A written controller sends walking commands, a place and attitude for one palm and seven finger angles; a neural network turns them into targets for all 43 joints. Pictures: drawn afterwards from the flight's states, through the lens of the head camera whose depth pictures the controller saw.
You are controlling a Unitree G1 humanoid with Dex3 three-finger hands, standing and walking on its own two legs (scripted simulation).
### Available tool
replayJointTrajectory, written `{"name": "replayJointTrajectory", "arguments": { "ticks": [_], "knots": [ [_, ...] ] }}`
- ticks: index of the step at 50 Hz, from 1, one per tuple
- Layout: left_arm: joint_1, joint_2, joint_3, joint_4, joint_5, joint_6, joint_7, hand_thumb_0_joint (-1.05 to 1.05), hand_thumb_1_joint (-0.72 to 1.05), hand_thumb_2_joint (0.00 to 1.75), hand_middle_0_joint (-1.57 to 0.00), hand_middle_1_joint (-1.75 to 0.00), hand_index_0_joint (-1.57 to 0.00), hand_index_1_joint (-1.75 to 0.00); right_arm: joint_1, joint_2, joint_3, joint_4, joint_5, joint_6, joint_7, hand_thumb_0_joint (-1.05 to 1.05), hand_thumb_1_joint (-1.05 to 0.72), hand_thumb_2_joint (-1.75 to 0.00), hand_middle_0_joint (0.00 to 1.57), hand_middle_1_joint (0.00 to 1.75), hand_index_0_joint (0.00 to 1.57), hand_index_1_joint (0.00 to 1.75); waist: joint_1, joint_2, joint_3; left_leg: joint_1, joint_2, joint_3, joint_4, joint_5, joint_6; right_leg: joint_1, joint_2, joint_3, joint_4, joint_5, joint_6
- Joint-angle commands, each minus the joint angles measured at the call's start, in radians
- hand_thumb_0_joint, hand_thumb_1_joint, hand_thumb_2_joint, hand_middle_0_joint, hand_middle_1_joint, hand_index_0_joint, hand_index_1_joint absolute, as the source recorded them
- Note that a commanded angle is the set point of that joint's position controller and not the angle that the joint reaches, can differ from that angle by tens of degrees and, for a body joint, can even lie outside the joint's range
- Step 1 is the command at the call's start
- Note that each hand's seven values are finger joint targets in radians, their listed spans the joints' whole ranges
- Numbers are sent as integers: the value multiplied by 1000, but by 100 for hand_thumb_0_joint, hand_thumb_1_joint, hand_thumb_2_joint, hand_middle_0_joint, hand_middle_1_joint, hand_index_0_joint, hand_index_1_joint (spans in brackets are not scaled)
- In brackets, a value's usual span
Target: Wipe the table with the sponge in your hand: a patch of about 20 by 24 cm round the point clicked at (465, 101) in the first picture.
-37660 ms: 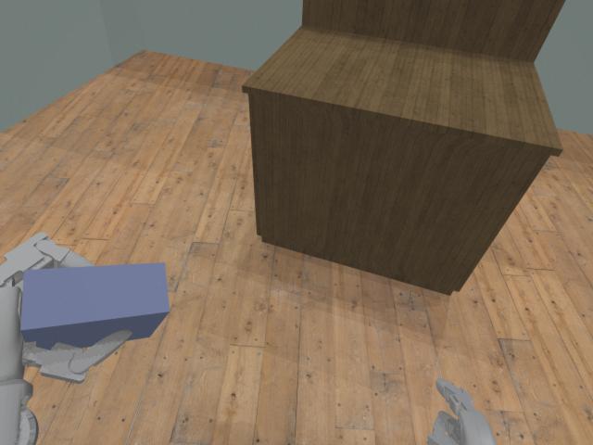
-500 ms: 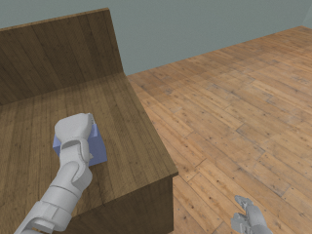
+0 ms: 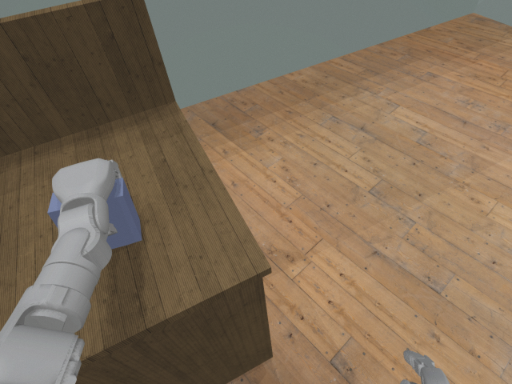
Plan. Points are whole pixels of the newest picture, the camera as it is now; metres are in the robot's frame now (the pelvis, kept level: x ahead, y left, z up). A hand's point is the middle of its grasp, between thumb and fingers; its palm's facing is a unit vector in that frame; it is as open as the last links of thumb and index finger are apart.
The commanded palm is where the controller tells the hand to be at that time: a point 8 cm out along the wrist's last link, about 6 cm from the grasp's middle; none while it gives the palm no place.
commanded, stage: wipe forward along the middle lane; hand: left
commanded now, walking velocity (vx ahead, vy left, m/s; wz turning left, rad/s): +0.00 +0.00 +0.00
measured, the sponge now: (103, 225) +0.37 +0.30 +0.03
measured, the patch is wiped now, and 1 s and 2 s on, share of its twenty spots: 1.00 1.00 1.00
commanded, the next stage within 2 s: slide back across to the first lane in 0.24 s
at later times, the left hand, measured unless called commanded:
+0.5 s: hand (90, 187) +0.42 +0.33 +0.08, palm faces -0.06 -0.01 -1.00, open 9.4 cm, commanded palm +0.39 +0.35 +0.12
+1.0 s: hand (44, 197) +0.39 +0.40 +0.08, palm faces -0.04 -0.05 -1.00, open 9.4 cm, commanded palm +0.36 +0.41 +0.14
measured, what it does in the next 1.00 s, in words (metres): shifts its weight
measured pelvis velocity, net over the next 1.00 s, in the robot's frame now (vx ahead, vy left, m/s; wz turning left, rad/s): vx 0.04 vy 0.07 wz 0.01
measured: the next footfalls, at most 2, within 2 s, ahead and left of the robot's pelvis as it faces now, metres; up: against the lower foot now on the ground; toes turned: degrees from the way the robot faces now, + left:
none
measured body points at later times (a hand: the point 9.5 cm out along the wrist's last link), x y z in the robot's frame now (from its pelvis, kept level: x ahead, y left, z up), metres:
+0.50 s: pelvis +0.01 +0.02 +0.00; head +0.05 -0.01 +0.45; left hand +0.42 +0.32 +0.13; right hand +0.13 -0.24 -0.14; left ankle -0.03 +0.13 -0.73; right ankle +0.04 -0.06 -0.73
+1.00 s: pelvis +0.04 +0.07 +0.01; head +0.07 +0.06 +0.46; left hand +0.39 +0.40 +0.13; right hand +0.22 -0.17 -0.11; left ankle -0.03 +0.14 -0.73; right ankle +0.04 -0.06 -0.73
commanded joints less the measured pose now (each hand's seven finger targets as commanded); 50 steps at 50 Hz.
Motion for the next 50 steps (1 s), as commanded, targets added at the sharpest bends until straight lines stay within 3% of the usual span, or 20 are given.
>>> {"name": "replayJointTrajectory", "arguments": {
  "ticks": [1, 6, 7, 15, 17, 22, 26, 27, 29, 32, 36, 40, 42, 43, 44, 50],
  "knots": [
    [-258, 296, 86, 1, 50, -20, 46, 0, 10, 130, -120, -160, -120, -160, -75, -112, -44, -126, -5, -43, -3, 0, -90, -90, 20, 30, 20, 30, 6, -151, -209, -212, -45, 41, -55, 23, 41, 356, -96, 156, -99, 7, 54],
    [-290, 321, 105, 54, 60, -56, 62, 0, 10, 130, -120, -160, -120, -160, -45, -118, -53, -108, -5, -41, 5, 0, -90, -90, 20, 30, 20, 30, 0, -130, -238, -215, -45, 41, -46, 59, 43, 354, -92, 142, -81, 85, 53],
    [-312, 299, 90, 48, 61, -62, 63, 0, 10, 130, -120, -160, -120, -160, -43, -116, -56, -110, -4, -40, 9, 0, -90, -90, 20, 30, 20, 30, -4, -127, -257, -209, -45, 37, -51, 75, 42, 357, -89, 128, -74, 106, 51],
    [-434, 343, 93, 159, 66, -82, 88, 0, 10, 130, -120, -160, -120, -160, -4, -124, -56, -81, 1, -37, 13, 0, -90, -90, 20, 30, 20, 30, -35, -138, -221, -228, -41, 45, -51, 44, 48, 306, -89, 106, -89, 60, 61],
    [-442, 327, 88, 156, 73, -89, 88, 0, 10, 130, -120, -160, -120, -160, -1, -122, -60, -84, 1, -35, 16, 0, -90, -90, 20, 30, 20, 30, -24, -119, -281, -205, -42, 41, -55, 96, 46, 331, -86, 96, -72, 131, 53],
    [-374, 372, 144, 104, 67, -104, 95, 0, 10, 130, -120, -160, -120, -160, -8, -118, -66, -100, -3, -24, 22, 0, -90, -90, 20, 30, 20, 30, 15, -99, -362, -170, -45, 43, -59, 165, 44, 417, -88, 101, -50, 244, 49],
    [-350, 389, 158, 76, 61, -94, 102, 0, 10, 130, -120, -160, -120, -160, -18, -120, -62, -103, -1, -20, 25, 0, -90, -90, 20, 30, 20, 30, 16, -110, -285, -156, -43, 42, -82, 159, 46, 398, -83, 84, -66, 211, 48],
    [-360, 412, 179, 28, 59, -94, 100, 0, 10, 130, -120, -160, -120, -160, -37, -121, -63, -113, 0, -18, 26, 0, -90, -90, 20, 30, 20, 30, 29, -86, -313, -141, -44, 34, -91, 186, 44, 415, -82, 86, -60, 223, 41],
    [-329, 414, 180, 13, 61, -77, 103, 0, 10, 130, -120, -160, -120, -160, -41, -119, -61, -111, 0, -17, 26, 0, -90, -90, 20, 30, 20, 30, 35, -73, -287, -119, -44, 37, -98, 204, 43, 416, -80, 74, -62, 231, 39],
    [-296, 380, 166, -55, 57, -51, 94, 0, 10, 130, -120, -160, -120, -160, -67, -116, -62, -121, -1, -19, 33, 0, -90, -90, 20, 30, 20, 30, 45, -53, -300, -72, -41, 27, -116, 265, 35, 422, -75, 61, -65, 262, 28],
    [-269, 364, 146, -107, 38, -16, 68, 0, 10, 130, -120, -160, -120, -160, -77, -122, -60, -123, 0, -20, 32, 0, -90, -90, 20, 30, 20, 30, 35, -76, -262, -34, -36, 24, -129, 277, 34, 416, -71, 53, -82, 263, 27],
    [-208, 347, 142, -179, 37, -4, 34, 0, 10, 130, -120, -160, -120, -160, -85, -123, -61, -129, -4, -21, 32, 0, -90, -90, 20, 30, 20, 30, 46, -46, -268, 25, -31, 15, -134, 371, 19, 418, -67, 36, -80, 314, 15],
    [-227, 332, 129, -237, 38, -9, 17, 0, 10, 130, -120, -160, -120, -160, -90, -123, -63, -134, -7, -22, 32, 0, -90, -90, 20, 30, 20, 30, 38, -25, -275, 60, -26, 10, -134, 423, 7, 409, -64, 28, -84, 328, 10],
    [-208, 353, 144, -228, 47, -11, 14, 0, 10, 130, -120, -160, -120, -160, -86, -126, -62, -127, -8, -23, 33, 0, -90, -90, 20, 30, 20, 30, 42, -17, -256, 65, -25, 6, -129, 439, 2, 393, -61, 25, -81, 327, 7],
    [-215, 320, 114, -242, 48, -12, 8, 0, 10, 130, -120, -160, -120, -160, -86, -122, -59, -130, -10, -23, 33, 0, -90, -90, 20, 30, 20, 30, 36, -10, -243, 75, -23, 4, -131, 467, -5, 383, -60, 16, -85, 333, 5],
    [-211, 361, 150, -280, 55, -26, -9, 0, 10, 130, -120, -160, -120, -160, -84, -124, -58, -126, -17, -26, 34, 0, -90, -90, 20, 30, 20, 30, 46, 5, -246, 123, -12, -10, -131, 568, -32, 375, -55, 1, -93, 333, 0]
  ]
}}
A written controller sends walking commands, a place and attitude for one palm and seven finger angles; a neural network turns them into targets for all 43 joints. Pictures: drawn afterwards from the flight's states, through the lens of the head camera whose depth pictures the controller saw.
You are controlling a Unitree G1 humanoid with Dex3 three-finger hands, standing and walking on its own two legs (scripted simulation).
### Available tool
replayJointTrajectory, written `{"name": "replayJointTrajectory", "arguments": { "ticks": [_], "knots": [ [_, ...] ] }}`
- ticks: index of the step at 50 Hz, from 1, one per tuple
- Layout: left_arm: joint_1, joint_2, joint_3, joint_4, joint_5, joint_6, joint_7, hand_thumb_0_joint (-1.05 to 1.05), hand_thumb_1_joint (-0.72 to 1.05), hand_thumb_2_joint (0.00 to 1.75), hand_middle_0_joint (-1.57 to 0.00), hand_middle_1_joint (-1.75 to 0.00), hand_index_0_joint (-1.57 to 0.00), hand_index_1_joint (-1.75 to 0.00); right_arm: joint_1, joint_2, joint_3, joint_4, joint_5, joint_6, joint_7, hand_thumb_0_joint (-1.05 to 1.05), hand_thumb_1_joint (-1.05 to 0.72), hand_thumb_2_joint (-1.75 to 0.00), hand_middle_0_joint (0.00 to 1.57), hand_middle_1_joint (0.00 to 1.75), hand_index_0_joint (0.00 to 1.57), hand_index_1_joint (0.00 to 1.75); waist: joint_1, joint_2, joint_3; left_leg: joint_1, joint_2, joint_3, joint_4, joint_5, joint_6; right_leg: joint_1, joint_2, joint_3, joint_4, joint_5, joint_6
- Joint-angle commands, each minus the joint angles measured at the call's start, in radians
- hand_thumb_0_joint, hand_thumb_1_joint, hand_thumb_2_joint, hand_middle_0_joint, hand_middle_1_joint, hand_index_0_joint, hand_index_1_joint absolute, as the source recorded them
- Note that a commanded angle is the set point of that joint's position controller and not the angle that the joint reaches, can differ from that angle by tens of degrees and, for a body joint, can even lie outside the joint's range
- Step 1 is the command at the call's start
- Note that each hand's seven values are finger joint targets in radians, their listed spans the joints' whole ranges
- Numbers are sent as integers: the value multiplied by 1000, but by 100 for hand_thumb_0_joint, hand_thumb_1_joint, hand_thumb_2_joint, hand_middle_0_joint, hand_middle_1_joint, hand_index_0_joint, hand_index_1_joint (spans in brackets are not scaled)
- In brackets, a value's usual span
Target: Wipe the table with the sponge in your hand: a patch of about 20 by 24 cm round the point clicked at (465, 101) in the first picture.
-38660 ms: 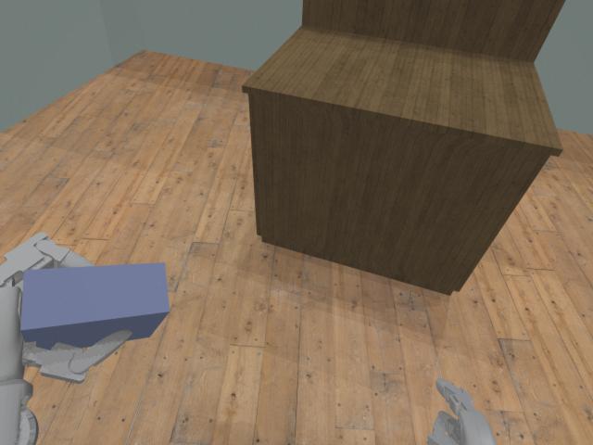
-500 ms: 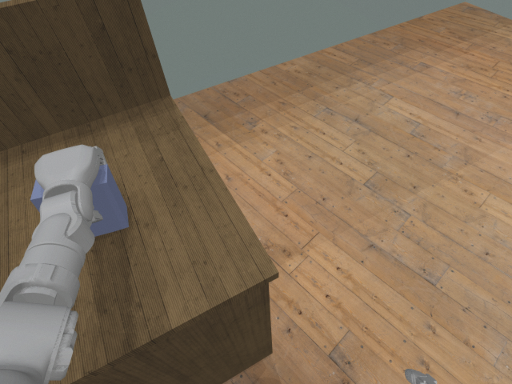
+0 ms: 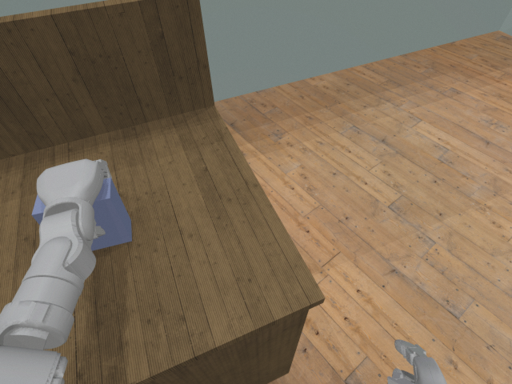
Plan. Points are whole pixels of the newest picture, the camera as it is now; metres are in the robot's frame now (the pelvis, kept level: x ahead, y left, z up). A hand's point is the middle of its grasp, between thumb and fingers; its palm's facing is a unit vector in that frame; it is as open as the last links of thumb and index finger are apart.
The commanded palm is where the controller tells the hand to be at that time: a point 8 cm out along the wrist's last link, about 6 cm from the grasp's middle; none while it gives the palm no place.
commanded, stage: wipe back along the first lane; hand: left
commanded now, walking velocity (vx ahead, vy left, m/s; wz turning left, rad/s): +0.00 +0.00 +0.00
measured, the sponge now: (92, 225) +0.34 +0.33 +0.03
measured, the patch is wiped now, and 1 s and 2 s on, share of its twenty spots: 1.00 1.00 1.00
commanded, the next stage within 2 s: lift the sponge slowly off the table in 1.90 s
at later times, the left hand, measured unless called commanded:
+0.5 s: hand (84, 222) +0.32 +0.31 +0.07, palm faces +0.06 -0.07 -1.00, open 9.4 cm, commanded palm +0.28 +0.30 +0.11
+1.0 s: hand (88, 243) +0.28 +0.29 +0.07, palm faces +0.12 -0.13 -0.98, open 9.4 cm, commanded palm +0.23 +0.27 +0.10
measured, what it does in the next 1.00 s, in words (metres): shifts its weight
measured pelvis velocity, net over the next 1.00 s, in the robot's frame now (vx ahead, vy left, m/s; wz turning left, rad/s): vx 0.01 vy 0.05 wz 0.01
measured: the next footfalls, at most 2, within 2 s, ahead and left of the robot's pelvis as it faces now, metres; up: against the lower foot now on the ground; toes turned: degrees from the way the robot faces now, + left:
none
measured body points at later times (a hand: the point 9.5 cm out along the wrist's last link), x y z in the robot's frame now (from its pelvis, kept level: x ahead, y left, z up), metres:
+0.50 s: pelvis +0.02 +0.04 +0.00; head +0.04 +0.02 +0.45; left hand +0.31 +0.31 +0.13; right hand +0.22 -0.18 -0.11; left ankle -0.07 +0.07 -0.74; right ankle +0.00 -0.13 -0.74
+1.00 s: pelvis +0.01 +0.05 +0.00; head +0.01 +0.04 +0.45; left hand +0.27 +0.29 +0.12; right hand +0.24 -0.14 -0.09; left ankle -0.07 +0.07 -0.74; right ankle +0.00 -0.13 -0.73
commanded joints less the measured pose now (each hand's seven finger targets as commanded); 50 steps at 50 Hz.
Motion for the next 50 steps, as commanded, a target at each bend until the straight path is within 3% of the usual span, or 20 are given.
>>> {"name": "replayJointTrajectory", "arguments": {
  "ticks": [1, 4, 9, 10, 13, 17, 20, 22, 23, 27, 28, 30, 32, 34, 39, 42, 46, 47, 48, 50],
  "knots": [
    [-299, 318, 106, -148, 46, 8, 12, 0, 10, 130, -120, -160, -120, -160, -56, -142, -44, -111, -10, -37, -7, 0, -90, -90, 20, 30, 20, 30, 6, 8, -251, 9, 44, -11, -27, 575, -106, 252, 6, -17, 27, 352, -82],
    [-294, 326, 117, -174, 48, -4, 7, 0, 10, 130, -120, -160, -120, -160, -55, -141, -43, -111, -15, -38, -6, 0, -90, -90, 20, 30, 20, 30, 10, 17, -284, 32, 50, -18, -23, 655, -118, 266, 4, -16, 30, 384, -83],
    [-123, 183, 51, -316, 16, -5, -3, 0, 10, 130, -120, -160, -120, -160, -62, -132, -58, -136, -17, -50, 28, 0, -90, -90, 20, 30, 20, 30, 19, 55, -326, 134, 83, -67, 17, 920, -150, 223, 8, -25, 45, 415, -72],
    [-84, 151, 37, -343, 8, -2, -1, 0, 10, 130, -120, -160, -120, -160, -68, -128, -62, -140, -18, -53, 35, 0, -90, -90, 20, 30, 20, 30, 19, 35, -325, 148, 86, -72, 26, 948, -151, 220, 9, -28, 47, 419, -69],
    [-18, 119, 30, -435, -11, 14, 11, 0, 10, 130, -120, -160, -120, -160, -92, -127, -64, -145, -24, -58, 46, 0, -90, -90, 20, 30, 20, 30, 22, 1, -329, 145, 84, -72, 22, 903, -147, 241, 7, -12, 42, 424, -66],
    [61, 53, -10, -503, -15, 64, 28, 0, 10, 130, -120, -160, -120, -160, -135, -124, -58, -139, -21, -61, 55, 0, -90, -90, 20, 30, 20, 30, 24, -57, -240, 102, 86, -81, -14, 800, -151, 240, 13, 0, 26, 384, -71],
    [62, 7, -57, -564, -9, 115, 39, 0, 10, 130, -120, -160, -120, -160, -165, -117, -54, -140, -20, -62, 61, 0, -90, -90, 20, 30, 20, 30, 28, -42, -221, 123, 95, -93, -15, 858, -160, 233, 10, -5, 33, 385, -71],
    [109, 26, -27, -580, -18, 159, 46, 0, 10, 130, -120, -160, -120, -160, -189, -120, -46, -145, -16, -62, 69, 0, -90, -90, 20, 30, 20, 30, 43, -32, -232, 140, 111, -115, -11, 908, -172, 234, 14, 1, 45, 386, -74],
    [111, -21, -71, -575, -15, 174, 42, 0, 10, 130, -120, -160, -120, -160, -190, -111, -40, -144, -16, -65, 71, 0, -90, -90, 20, 30, 20, 30, 38, -42, -226, 142, 113, -115, -8, 924, -176, 231, 8, -19, 52, 379, -69],
    [170, -31, -85, -603, -7, 216, 37, 0, 10, 130, -120, -160, -120, -160, -231, -110, -32, -154, -14, -62, 80, 0, -90, -90, 20, 30, 20, 30, 51, -46, -204, 116, 99, -96, -25, 785, -172, 242, 19, 14, 41, 327, -82],
    [161, -87, -142, -618, -2, 218, 32, 0, 10, 130, -120, -160, -120, -160, -228, -99, -24, -155, -15, -62, 83, 0, -90, -90, 20, 30, 20, 30, 41, -50, -201, 110, 95, -90, -28, 761, -170, 246, 12, -2, 46, 322, -78],
    [146, -106, -175, -629, 14, 225, 27, 0, 10, 130, -120, -160, -120, -160, -235, -98, -24, -151, -17, -59, 84, 0, -90, -90, 20, 30, 20, 30, 37, -57, -172, 102, 94, -95, -32, 725, -169, 226, 17, 9, 44, 305, -82],
    [196, -103, -162, -659, 11, 242, 26, 0, 10, 130, -120, -160, -120, -160, -249, -96, -23, -163, -14, -59, 93, 0, -90, -90, 20, 30, 20, 30, 51, -23, -189, 121, 108, -119, -14, 801, -175, 217, 25, 28, 64, 333, -85],
    [220, -87, -141, -646, 1, 244, 32, 0, 10, 130, -120, -160, -120, -160, -237, -92, -18, -155, -16, -62, 99, 0, -90, -90, 20, 30, 20, 30, 57, -48, -198, 124, 118, -126, -3, 861, -189, 222, 22, 14, 82, 346, -81],
    [270, -118, -171, -673, 8, 262, 38, 0, 10, 130, -120, -160, -120, -160, -266, -84, -13, -165, -16, -50, 104, 0, -90, -90, 20, 30, 20, 30, 59, -72, -162, 67, 93, -90, -13, 672, -171, 232, 23, 32, 77, 299, -87],
    [316, -118, -170, -686, 9, 276, 39, 0, 10, 130, -120, -160, -120, -160, -271, -88, -10, -171, -12, -46, 111, 0, -90, -90, 20, 30, 20, 30, 59, -58, -146, 54, 102, -110, -5, 684, -170, 214, 32, 59, 91, 313, -93],
    [340, -138, -195, -723, 0, 281, 43, 0, 10, 130, -120, -160, -120, -160, -260, -85, -14, -171, -13, -47, 116, 0, -90, -90, 20, 30, 20, 30, 58, -43, -161, 85, 125, -135, 23, 813, -186, 184, 26, 47, 119, 327, -84],
    [366, -128, -178, -737, -4, 292, 42, 0, 10, 130, -120, -160, -120, -160, -275, -90, -16, -179, -11, -44, 120, 0, -90, -90, 20, 30, 20, 30, 63, -43, -164, 77, 130, -146, 21, 767, -183, 175, 34, 57, 121, 292, -86],
    [363, -164, -218, -760, -3, 290, 39, 0, 10, 130, -120, -160, -120, -160, -271, -82, -14, -182, -12, -45, 123, 0, -90, -90, 20, 30, 20, 30, 56, -44, -170, 83, 128, -141, 27, 767, -182, 174, 27, 42, 125, 288, -82],
    [410, -147, -204, -765, -15, 283, 39, 0, 10, 130, -120, -160, -120, -160, -269, -83, -19, -182, -10, -43, 125, 0, -90, -90, 20, 30, 20, 30, 61, -55, -142, 56, 117, -124, 17, 679, -172, 180, 32, 50, 118, 262, -84]
  ]
}}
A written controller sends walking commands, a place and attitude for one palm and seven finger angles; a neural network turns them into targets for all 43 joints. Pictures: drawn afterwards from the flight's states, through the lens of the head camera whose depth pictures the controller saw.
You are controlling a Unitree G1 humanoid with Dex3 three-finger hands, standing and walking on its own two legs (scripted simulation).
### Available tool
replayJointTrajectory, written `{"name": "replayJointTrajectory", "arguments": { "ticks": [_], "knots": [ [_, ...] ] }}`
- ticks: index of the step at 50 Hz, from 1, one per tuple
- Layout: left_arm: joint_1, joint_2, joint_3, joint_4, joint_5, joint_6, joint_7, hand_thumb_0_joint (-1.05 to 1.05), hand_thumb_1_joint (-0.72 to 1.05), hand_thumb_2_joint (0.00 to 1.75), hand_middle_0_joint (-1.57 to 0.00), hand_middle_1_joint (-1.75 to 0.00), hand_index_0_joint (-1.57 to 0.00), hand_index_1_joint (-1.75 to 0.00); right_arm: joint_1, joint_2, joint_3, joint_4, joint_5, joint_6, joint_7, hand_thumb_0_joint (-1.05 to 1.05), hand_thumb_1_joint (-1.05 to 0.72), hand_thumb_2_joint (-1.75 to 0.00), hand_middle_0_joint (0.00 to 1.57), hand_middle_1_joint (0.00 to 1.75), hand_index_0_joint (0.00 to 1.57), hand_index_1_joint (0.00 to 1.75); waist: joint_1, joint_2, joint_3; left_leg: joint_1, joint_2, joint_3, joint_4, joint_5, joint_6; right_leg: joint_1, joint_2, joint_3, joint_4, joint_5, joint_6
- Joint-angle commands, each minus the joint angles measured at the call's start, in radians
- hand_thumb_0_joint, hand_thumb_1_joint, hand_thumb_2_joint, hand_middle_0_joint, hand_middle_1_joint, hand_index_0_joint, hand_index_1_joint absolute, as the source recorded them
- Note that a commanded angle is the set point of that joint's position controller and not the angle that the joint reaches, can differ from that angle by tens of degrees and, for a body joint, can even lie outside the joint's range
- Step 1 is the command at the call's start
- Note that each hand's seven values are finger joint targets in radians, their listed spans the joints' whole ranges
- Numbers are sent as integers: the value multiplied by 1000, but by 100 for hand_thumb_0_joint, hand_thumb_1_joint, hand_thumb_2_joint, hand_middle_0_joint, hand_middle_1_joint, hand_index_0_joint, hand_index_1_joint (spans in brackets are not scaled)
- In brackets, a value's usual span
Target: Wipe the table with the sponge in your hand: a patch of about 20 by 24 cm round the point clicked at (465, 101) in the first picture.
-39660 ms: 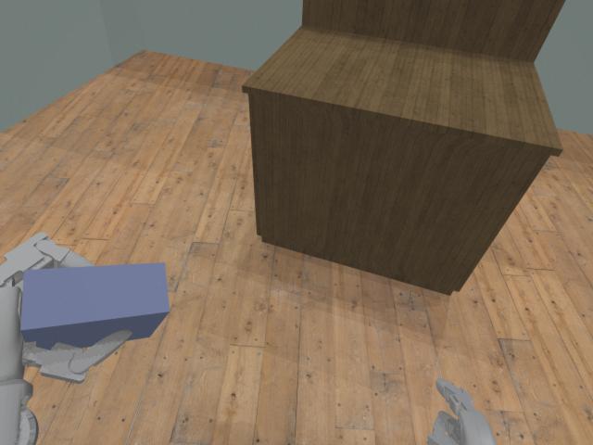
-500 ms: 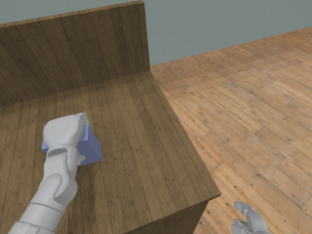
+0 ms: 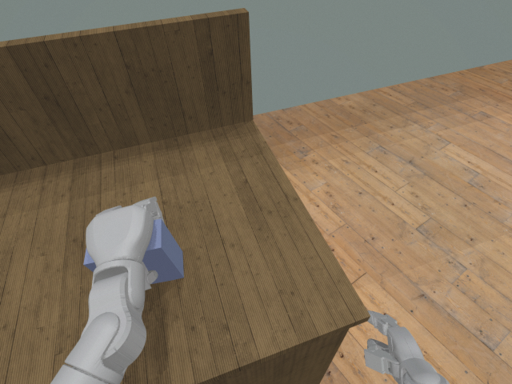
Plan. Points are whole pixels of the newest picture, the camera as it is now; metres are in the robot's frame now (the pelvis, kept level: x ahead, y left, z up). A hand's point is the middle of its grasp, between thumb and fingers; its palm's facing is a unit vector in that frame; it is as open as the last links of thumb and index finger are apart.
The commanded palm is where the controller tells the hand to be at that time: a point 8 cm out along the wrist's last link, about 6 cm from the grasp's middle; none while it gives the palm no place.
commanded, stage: wipe back along the first lane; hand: left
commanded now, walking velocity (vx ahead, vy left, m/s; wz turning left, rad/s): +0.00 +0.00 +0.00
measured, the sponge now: (143, 262) +0.28 +0.24 +0.03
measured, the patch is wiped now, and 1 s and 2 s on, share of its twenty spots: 1.00 1.00 1.00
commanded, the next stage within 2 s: lift the sponge slowly off the table in 0.90 s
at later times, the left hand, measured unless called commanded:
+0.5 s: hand (146, 266) +0.25 +0.21 +0.08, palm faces +0.18 -0.22 -0.96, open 9.4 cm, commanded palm +0.18 +0.19 +0.11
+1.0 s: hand (155, 292) +0.21 +0.18 +0.08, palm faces +0.19 -0.25 -0.95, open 9.4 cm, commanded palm +0.15 +0.18 +0.11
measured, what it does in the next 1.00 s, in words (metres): stands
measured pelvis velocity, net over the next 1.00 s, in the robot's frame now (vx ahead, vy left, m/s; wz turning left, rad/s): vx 0.00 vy -0.04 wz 0.00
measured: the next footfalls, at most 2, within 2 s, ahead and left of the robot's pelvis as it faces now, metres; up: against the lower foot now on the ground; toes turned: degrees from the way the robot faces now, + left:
none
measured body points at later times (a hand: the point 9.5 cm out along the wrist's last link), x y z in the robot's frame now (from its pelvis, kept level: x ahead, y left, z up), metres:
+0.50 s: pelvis +0.01 -0.01 +0.00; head +0.01 -0.03 +0.44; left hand +0.23 +0.22 +0.13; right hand +0.24 -0.19 -0.10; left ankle -0.08 +0.02 -0.74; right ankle -0.01 -0.19 -0.73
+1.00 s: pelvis +0.00 -0.04 -0.01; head +0.01 -0.06 +0.44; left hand +0.19 +0.19 +0.13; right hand +0.24 -0.23 -0.10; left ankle -0.08 +0.01 -0.74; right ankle -0.01 -0.20 -0.74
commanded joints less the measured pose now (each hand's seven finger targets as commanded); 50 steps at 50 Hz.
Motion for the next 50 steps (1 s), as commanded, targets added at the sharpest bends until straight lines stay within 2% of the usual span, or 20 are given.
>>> {"name": "replayJointTrajectory", "arguments": {
  "ticks": [1, 3, 7, 12, 13, 14, 17, 19, 21, 25, 27, 31, 33, 36, 38, 39, 42, 44, 48, 50],
  "knots": [
    [-9, 9, -16, -134, -51, 1, -32, 0, 10, 130, -120, -160, -120, -160, -180, -115, -49, -162, 0, -44, 3, 0, -90, -90, 20, 30, 20, 30, -1, -103, -128, -18, 151, -123, -23, 676, -185, 129, 42, -9, 45, 247, -37],
    [-8, -22, -49, -189, -53, 5, -37, 0, 10, 130, -120, -160, -120, -160, -182, -110, -47, -177, 2, -40, 9, 0, -90, -90, 20, 30, 20, 30, -3, -96, -134, -10, 163, -153, -17, 694, -183, 114, 41, -5, 59, 234, -36],
    [32, -5, -26, -213, -63, 5, -27, 0, 10, 130, -120, -160, -120, -160, -185, -116, -56, -178, 2, -40, 16, 0, -90, -90, 20, 30, 20, 30, 8, -88, -136, 3, 196, -205, -2, 767, -199, 73, 51, 17, 89, 208, -36],
    [52, 2, -16, -222, -63, -4, -17, 0, 10, 130, -120, -160, -120, -160, -187, -116, -57, -176, 0, -30, 12, 0, -90, -90, 20, 30, 20, 30, 5, -136, -117, -46, 172, -170, -5, 616, -182, 92, 58, 38, 84, 197, -42],
    [35, -20, -44, -264, -63, -9, -17, 0, 10, 130, -120, -160, -120, -160, -177, -110, -53, -182, -1, -29, 14, 0, -90, -90, 20, 30, 20, 30, 0, -117, -140, -38, 163, -156, -1, 631, -177, 111, 49, 28, 88, 224, -40],
    [63, 2, -21, -251, -68, -19, -13, 0, 10, 130, -120, -160, -120, -160, -174, -108, -56, -176, 0, -29, 13, 0, -90, -90, 20, 30, 20, 30, 3, -120, -112, -42, 172, -168, -4, 638, -184, 102, 52, 37, 90, 217, -40],
    [101, -2, -18, -280, -69, -14, -8, 0, 10, 130, -120, -160, -120, -160, -186, -109, -56, -186, 0, -25, 15, 0, -90, -90, 20, 30, 20, 30, 10, -112, -133, -35, 176, -179, 13, 700, -182, 104, 58, 59, 104, 254, -43],
    [158, -16, -34, -310, -78, -25, -5, 0, 10, 130, -120, -160, -120, -160, -173, -102, -56, -187, 1, -30, 23, 0, -90, -90, 20, 30, 20, 30, 10, -106, -155, -18, 179, -173, 30, 800, -187, 122, 50, 48, 120, 309, -39],
    [196, -23, -48, -329, -84, -33, -6, 0, 10, 130, -120, -160, -120, -160, -171, -105, -60, -185, 2, -29, 28, 0, -90, -90, 20, 30, 20, 30, 7, -109, -149, -15, 187, -180, 31, 801, -189, 103, 51, 49, 124, 294, -34],
    [212, -1, -31, -361, -82, -37, -5, 0, 10, 130, -120, -160, -120, -160, -177, -101, -60, -192, -1, -14, 21, 0, -90, -90, 20, 30, 20, 30, 0, -128, -102, -61, 159, -129, 18, 634, -162, 121, 57, 63, 103, 274, -41],
    [225, 9, -16, -398, -81, -36, -6, 0, 10, 130, -120, -160, -120, -160, -185, -98, -56, -205, -3, -10, 19, 0, -90, -90, 20, 30, 20, 30, 3, -124, -115, -67, 152, -125, 24, 643, -154, 145, 62, 86, 103, 320, -49],
    [317, 32, 12, -422, -93, -65, 14, 0, 10, 130, -120, -160, -120, -160, -163, -92, -54, -201, -4, -12, 20, 0, -90, -90, 20, 30, 20, 30, 15, -108, -134, -43, 163, -129, 36, 798, -171, 172, 51, 91, 126, 413, -44],
    [346, 17, 5, -463, -97, -61, 12, 0, 10, 130, -120, -160, -120, -160, -174, -91, -53, -213, -3, -5, 25, 0, -90, -90, 20, 30, 20, 30, 16, -106, -156, -43, 161, -123, 37, 777, -163, 182, 51, 91, 126, 399, -43],
    [408, 18, -3, -473, -101, -75, 14, 0, 10, 130, -120, -160, -120, -160, -175, -91, -61, -215, -5, -2, 24, 0, -90, -90, 20, 30, 20, 30, 15, -109, -103, -66, 152, -97, 25, 684, -149, 172, 53, 82, 110, 361, -40],
    [383, 27, 7, -525, -100, -70, 12, 0, 10, 130, -120, -160, -120, -160, -177, -89, -59, -227, -7, 7, 22, 0, -90, -90, 20, 30, 20, 30, 12, -110, -114, -75, 147, -94, 19, 620, -134, 184, 54, 87, 103, 342, -43],
    [402, 34, 14, -507, -96, -79, 17, 0, 10, 130, -120, -160, -120, -160, -173, -87, -61, -222, -9, 5, 19, 0, -90, -90, 20, 30, 20, 30, 12, -116, -85, -79, 146, -91, 21, 641, -139, 177, 58, 95, 104, 357, -46],
    [387, 75, 64, -509, -97, -80, 31, 0, 10, 130, -120, -160, -120, -160, -176, -94, -56, -217, -9, 7, 13, 0, -90, -90, 20, 30, 20, 30, 16, -88, -108, -66, 161, -118, 27, 712, -153, 177, 63, 117, 118, 397, -51],
    [385, 65, 59, -483, -97, -88, 43, 0, 10, 130, -120, -160, -120, -160, -154, -89, -58, -211, -11, 5, 9, 0, -90, -90, 20, 30, 20, 30, 16, -104, -114, -58, 161, -109, 30, 747, -156, 180, 56, 101, 122, 402, -48],
    [379, 86, 89, -481, -90, -81, 48, 0, 10, 130, -120, -160, -120, -160, -168, -89, -56, -215, -13, 11, -5, 0, -90, -90, 20, 30, 20, 30, 18, -120, -142, -82, 127, -66, 20, 584, -127, 220, 48, 102, 95, 388, -44],
    [383, 101, 109, -434, -89, -82, 56, 0, 10, 130, -120, -160, -120, -160, -164, -90, -54, -203, -13, 10, -15, 0, -90, -90, 20, 30, 20, 30, 15, -122, -103, -97, 125, -62, 9, 559, -126, 211, 49, 100, 86, 373, -45]
  ]
}}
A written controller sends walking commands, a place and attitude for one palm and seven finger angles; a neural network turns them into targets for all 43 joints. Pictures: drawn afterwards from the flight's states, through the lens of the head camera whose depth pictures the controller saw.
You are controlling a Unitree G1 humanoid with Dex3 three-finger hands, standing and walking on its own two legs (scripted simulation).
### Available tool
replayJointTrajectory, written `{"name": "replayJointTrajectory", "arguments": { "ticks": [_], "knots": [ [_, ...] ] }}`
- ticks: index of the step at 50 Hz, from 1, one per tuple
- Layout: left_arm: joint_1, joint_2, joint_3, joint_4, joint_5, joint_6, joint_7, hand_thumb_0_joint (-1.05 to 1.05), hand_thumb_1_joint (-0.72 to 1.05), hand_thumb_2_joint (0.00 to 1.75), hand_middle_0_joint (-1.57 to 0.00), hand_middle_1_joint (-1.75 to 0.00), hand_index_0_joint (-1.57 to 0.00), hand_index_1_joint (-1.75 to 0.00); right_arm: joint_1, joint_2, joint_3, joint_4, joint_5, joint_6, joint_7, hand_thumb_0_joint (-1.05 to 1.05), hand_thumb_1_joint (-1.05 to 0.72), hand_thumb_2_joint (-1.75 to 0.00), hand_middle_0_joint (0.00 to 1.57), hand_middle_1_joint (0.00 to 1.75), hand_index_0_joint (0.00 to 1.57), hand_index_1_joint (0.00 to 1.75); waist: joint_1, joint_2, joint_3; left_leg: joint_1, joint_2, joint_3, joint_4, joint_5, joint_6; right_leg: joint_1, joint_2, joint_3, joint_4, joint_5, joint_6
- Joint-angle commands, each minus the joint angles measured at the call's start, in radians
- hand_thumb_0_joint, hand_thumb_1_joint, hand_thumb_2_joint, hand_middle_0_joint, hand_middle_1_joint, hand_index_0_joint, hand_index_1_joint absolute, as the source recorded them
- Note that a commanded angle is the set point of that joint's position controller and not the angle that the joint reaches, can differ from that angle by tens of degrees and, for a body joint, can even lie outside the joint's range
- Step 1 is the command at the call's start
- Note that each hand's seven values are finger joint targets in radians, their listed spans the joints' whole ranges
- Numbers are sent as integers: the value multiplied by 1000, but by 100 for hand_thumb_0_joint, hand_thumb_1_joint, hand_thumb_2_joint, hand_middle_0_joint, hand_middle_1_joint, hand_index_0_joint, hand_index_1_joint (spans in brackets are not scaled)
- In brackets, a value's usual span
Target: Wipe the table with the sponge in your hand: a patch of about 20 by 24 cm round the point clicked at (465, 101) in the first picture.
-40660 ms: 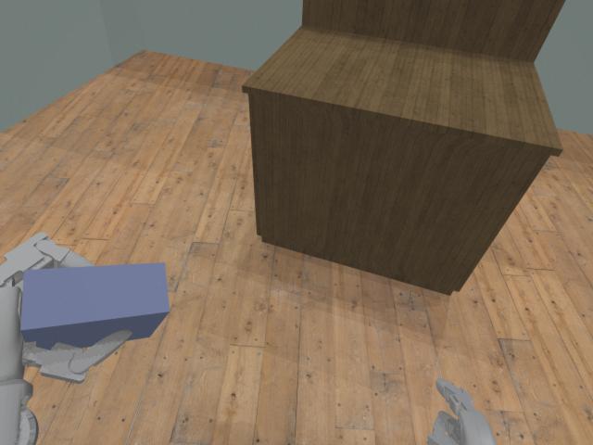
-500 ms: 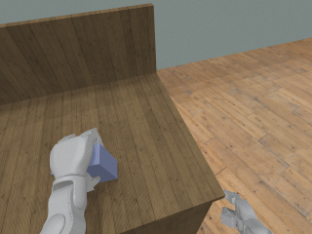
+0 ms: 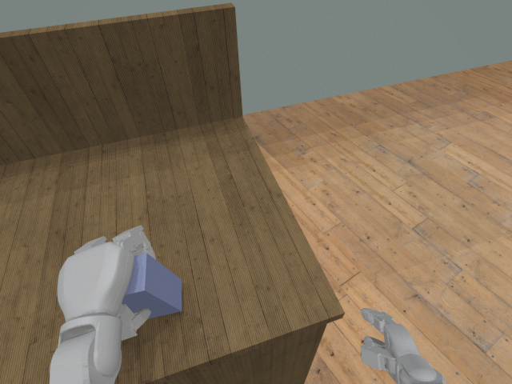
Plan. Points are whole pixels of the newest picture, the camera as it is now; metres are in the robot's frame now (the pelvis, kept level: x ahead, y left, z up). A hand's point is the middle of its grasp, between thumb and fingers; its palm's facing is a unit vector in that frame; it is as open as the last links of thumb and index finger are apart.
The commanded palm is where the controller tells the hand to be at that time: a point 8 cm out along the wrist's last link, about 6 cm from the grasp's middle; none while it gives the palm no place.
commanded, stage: lift the sponge slowly off the table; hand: left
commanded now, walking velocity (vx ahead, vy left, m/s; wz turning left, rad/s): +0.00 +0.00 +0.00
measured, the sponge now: (135, 296) +0.21 +0.23 +0.04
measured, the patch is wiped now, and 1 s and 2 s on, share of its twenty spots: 1.00 1.00 1.00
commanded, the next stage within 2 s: none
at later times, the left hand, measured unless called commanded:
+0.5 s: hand (109, 312) +0.17 +0.23 +0.08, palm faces +0.04 -0.11 -0.99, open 9.3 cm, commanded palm +0.14 +0.23 +0.15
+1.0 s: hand (106, 288) +0.19 +0.23 +0.11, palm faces +0.07 -0.10 -0.99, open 9.3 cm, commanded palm +0.15 +0.23 +0.18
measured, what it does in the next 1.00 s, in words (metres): shifts its weight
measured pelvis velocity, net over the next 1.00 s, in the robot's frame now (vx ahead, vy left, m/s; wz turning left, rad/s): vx -0.04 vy -0.06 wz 0.05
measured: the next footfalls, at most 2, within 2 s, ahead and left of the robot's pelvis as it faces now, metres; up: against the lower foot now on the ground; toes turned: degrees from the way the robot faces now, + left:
none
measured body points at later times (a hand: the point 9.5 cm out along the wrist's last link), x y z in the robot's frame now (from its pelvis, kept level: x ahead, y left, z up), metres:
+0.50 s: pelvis -0.04 -0.06 +0.01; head -0.05 -0.10 +0.45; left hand +0.16 +0.23 +0.14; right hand +0.21 -0.26 -0.09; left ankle -0.08 +0.06 -0.73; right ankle -0.01 -0.15 -0.73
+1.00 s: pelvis -0.04 -0.06 +0.01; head -0.05 -0.10 +0.46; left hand +0.18 +0.23 +0.17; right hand +0.21 -0.26 -0.08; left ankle -0.08 +0.06 -0.73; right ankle -0.01 -0.15 -0.73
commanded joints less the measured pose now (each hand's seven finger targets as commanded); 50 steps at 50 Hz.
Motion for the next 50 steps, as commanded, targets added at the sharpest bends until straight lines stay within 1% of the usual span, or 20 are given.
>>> {"name": "replayJointTrajectory", "arguments": {
  "ticks": [1, 3, 5, 7, 10, 12, 13, 17, 21, 24, 26, 27, 31, 34, 37, 39, 41, 42, 43, 50],
  "knots": [
    [-8, 88, 51, -77, -9, 15, -6, 0, 10, 130, -120, -160, -120, -160, -166, -111, -41, -156, -3, -46, -19, 0, -90, -90, 20, 30, 20, 30, -4, -61, -118, -77, 106, -64, -61, 637, -124, 211, -12, -7, 25, 443, -68],
    [-87, 123, 83, -121, -2, 36, -5, 0, 10, 130, -120, -160, -120, -160, -171, -113, -41, -160, -5, -45, -22, 0, -90, -90, 20, 30, 20, 30, -4, -26, -161, -51, 110, -72, -55, 691, -121, 228, -13, -11, 27, 465, -71],
    [-49, 131, 96, -71, -13, 45, -6, 0, 10, 130, -120, -160, -120, -160, -173, -112, -41, -153, -2, -51, -28, 0, -90, -90, 20, 30, 20, 30, 0, -53, -155, -51, 106, -59, -62, 685, -115, 248, -14, -24, 19, 469, -67],
    [-42, 158, 130, -67, -18, 62, -15, 0, 10, 130, -120, -160, -120, -160, -199, -115, -37, -159, -1, -51, -33, 0, -90, -90, 20, 30, 20, 30, 9, -46, -148, -60, 95, -51, -80, 592, -100, 265, -11, -14, -1, 436, -66],
    [-128, 180, 142, -45, -13, 71, -29, 0, 10, 130, -120, -160, -120, -160, -197, -118, -32, -149, -4, -49, -50, 0, -90, -90, 20, 30, 20, 30, -6, -55, -101, -82, 83, -36, -107, 482, -84, 256, -16, -35, -27, 361, -63],
    [-137, 213, 177, -41, -12, 84, -39, 0, 10, 130, -120, -160, -120, -160, -219, -123, -32, -151, -4, -53, -61, 0, -90, -90, 20, 30, 20, 30, 1, -51, -91, -85, 75, -34, -115, 423, -68, 260, -14, -18, -43, 326, -63],
    [-172, 190, 150, -36, -10, 87, -48, 0, 10, 130, -120, -160, -120, -160, -220, -117, -27, -151, -4, -55, -66, 0, -90, -90, 20, 30, 20, 30, -7, -40, -88, -85, 70, -25, -121, 403, -63, 258, -22, -38, -49, 300, -58],
    [-239, 263, 206, 19, 0, 92, -73, 0, 10, 130, -120, -160, -120, -160, -232, -127, -25, -138, -6, -69, -95, 0, -90, -90, 20, 30, 20, 30, -8, -65, -63, -85, 52, -17, -127, 308, -47, 240, -21, -9, -93, 206, -50],
    [-313, 301, 219, 58, 23, 61, -103, 0, 10, 130, -120, -160, -120, -160, -234, -125, -21, -131, -14, -88, -120, 0, -90, -90, 20, 30, 20, 30, -10, -71, -80, -75, 31, -8, -123, 276, -37, 247, -32, -13, -114, 156, -40],
    [-400, 324, 220, 53, 43, 28, -125, 0, 10, 130, -120, -160, -120, -160, -238, -122, -23, -124, -22, -100, -135, 0, -90, -90, 20, 30, 20, 30, -17, -40, -91, -56, 22, -3, -119, 264, -30, 246, -34, -10, -133, 130, -39],
    [-400, 332, 230, 78, 30, -4, -139, 0, 10, 130, -120, -160, -120, -160, -230, -122, -23, -121, -24, -109, -147, 0, -90, -90, 20, 30, 20, 30, -19, -63, -83, -45, 18, -2, -116, 258, -28, 237, -37, -12, -146, 128, -34],
    [-420, 350, 244, 79, 25, -12, -144, 0, 10, 130, -120, -160, -120, -160, -228, -126, -26, -119, -22, -111, -150, 0, -90, -90, 20, 30, 20, 30, -23, -42, -79, -45, 22, -7, -125, 235, -31, 229, -31, 3, -159, 88, -38],
    [-449, 351, 257, 75, 24, -68, -148, 0, 10, 130, -120, -160, -120, -160, -218, -119, -29, -117, -31, -121, -161, 0, -90, -90, 20, 30, 20, 30, -15, -51, -113, -27, 15, -3, -122, 276, -32, 258, -40, -16, -154, 151, -36],
    [-438, 344, 261, 77, 18, -74, -141, 0, 10, 130, -120, -160, -120, -160, -215, -117, -32, -120, -27, -126, -157, 0, -90, -90, 20, 30, 20, 30, -11, -36, -110, -34, 18, -5, -133, 274, -37, 266, -38, -15, -155, 153, -38],
    [-424, 375, 296, 138, 12, -48, -141, 0, 10, 130, -120, -160, -120, -160, -222, -126, -30, -118, -21, -118, -155, 0, -90, -90, 20, 30, 20, 30, -9, -67, -80, -55, 19, -5, -138, 251, -41, 254, -36, 5, -167, 122, -38],
    [-457, 367, 282, 122, 11, -36, -144, 0, 10, 130, -120, -160, -120, -160, -231, -125, -28, -125, -18, -114, -153, 0, -90, -90, 20, 30, 20, 30, -8, -72, -99, -56, 17, 1, -139, 258, -40, 268, -43, -10, -157, 134, -35],
    [-467, 367, 276, 127, 7, -21, -150, 0, 10, 130, -120, -160, -120, -160, -236, -125, -25, -127, -17, -111, -153, 0, -90, -90, 20, 30, 20, 30, -9, -72, -103, -53, 17, 3, -139, 271, -39, 272, -46, -15, -154, 159, -33],
    [-472, 387, 295, 108, 7, -14, -152, 0, 10, 130, -120, -160, -120, -160, -241, -132, -29, -128, -14, -111, -150, 0, -90, -90, 20, 30, 20, 30, -10, -38, -108, -49, 19, -4, -144, 271, -43, 271, -37, 4, -155, 151, -41],
    [-470, 359, 272, 87, 1, -14, -157, 0, 10, 130, -120, -160, -120, -160, -241, -125, -25, -136, -14, -114, -148, 0, -90, -90, 20, 30, 20, 30, -10, -37, -125, -50, 18, -1, -143, 281, -40, 290, -45, -18, -144, 171, -35],
    [-466, 362, 264, 27, 5, -12, -183, 0, 10, 130, -120, -160, -120, -160, -239, -127, -25, -135, -19, -116, -145, 0, -90, -90, 20, 30, 20, 30, -9, -40, -128, -24, 27, -12, -156, 344, -41, 293, -39, -42, -136, 235, -39]
  ]
}}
